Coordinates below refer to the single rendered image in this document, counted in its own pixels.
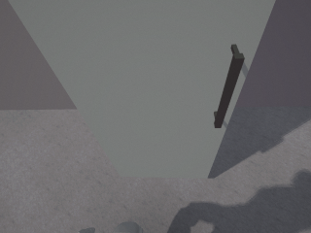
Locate fridge door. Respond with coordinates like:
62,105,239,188
8,0,276,179

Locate handle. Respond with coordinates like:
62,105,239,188
214,44,245,128

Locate left robot thigh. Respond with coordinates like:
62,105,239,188
112,221,143,233

